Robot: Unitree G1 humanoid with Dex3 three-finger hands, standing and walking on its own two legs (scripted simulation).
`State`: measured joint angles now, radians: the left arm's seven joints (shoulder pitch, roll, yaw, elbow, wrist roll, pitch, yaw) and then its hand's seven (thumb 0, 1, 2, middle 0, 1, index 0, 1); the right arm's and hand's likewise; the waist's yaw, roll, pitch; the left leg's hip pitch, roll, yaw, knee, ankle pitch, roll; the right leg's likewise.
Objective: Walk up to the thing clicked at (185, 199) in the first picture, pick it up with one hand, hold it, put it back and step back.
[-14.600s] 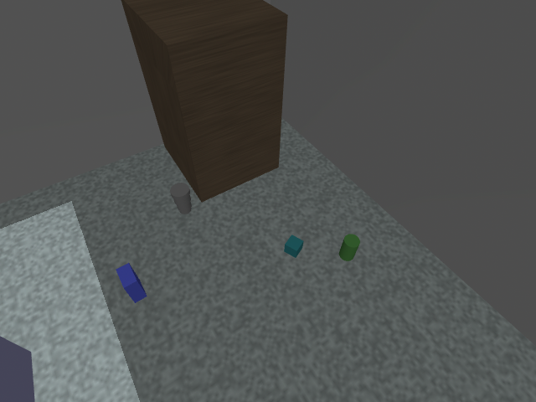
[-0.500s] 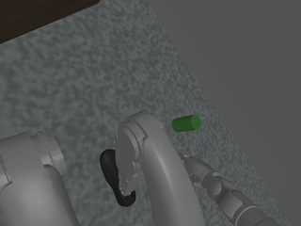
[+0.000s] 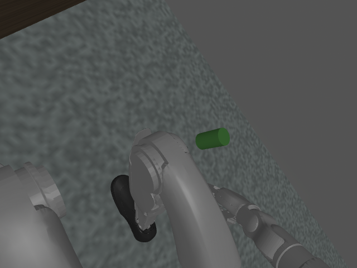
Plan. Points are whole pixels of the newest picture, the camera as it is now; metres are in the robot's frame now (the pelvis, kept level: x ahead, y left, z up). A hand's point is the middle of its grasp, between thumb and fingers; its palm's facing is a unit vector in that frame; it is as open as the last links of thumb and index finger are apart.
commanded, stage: close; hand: left
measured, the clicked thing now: out of the picture +0.49 +0.34 -0.21
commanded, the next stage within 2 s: settle in 0.44 s
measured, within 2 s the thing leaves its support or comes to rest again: leaves its support in 0.86 s
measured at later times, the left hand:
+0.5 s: hand out of the picture +0.46 +0.34 -0.17, palm faces +0.54 -0.84 -0.03, open 10.9 cm
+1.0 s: hand out of the picture +0.47 +0.36 -0.15, palm faces +0.54 -0.84 -0.01, open 11.5 cm
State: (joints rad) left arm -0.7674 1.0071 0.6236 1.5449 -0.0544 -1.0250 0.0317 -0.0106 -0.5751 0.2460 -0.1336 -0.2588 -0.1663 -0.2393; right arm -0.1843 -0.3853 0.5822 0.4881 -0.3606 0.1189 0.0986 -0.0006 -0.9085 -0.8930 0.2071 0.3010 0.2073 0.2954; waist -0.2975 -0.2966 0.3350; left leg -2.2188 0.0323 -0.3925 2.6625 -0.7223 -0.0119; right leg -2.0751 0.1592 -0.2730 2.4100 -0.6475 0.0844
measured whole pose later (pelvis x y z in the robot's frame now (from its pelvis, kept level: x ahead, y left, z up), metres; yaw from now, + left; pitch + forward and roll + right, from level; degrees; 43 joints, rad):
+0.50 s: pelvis +0.00 +0.00 +0.00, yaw +0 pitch +13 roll -18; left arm -0.79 1.01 0.60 1.55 -0.06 -1.02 0.05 0.00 -0.06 0.61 -0.58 -0.66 -0.55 -0.64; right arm -0.21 -0.38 0.59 0.49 -0.36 0.11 0.09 0.00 -0.87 -0.89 0.21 0.30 0.21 0.29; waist -0.31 -0.30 0.33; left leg -2.22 0.04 -0.40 2.65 -0.72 -0.02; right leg -2.08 0.16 -0.28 2.40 -0.64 0.08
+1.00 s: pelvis +0.00 +0.00 +0.01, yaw +0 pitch +15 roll -18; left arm -0.82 0.99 0.60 1.40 -0.05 -0.94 0.01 -0.04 -0.61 0.88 -0.76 -1.12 -0.70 -1.16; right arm -0.15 -0.36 0.55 0.53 -0.34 0.13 0.10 0.00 -0.90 -0.90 0.21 0.30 0.21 0.29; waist -0.28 -0.28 0.32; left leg -2.22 0.03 -0.39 2.63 -0.72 -0.02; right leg -2.07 0.14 -0.27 2.39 -0.65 0.08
